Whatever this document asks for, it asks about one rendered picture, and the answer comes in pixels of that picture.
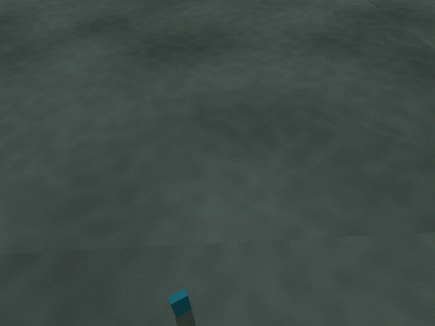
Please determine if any carton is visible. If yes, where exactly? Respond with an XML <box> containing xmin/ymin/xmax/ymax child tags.
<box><xmin>168</xmin><ymin>288</ymin><xmax>192</xmax><ymax>317</ymax></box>

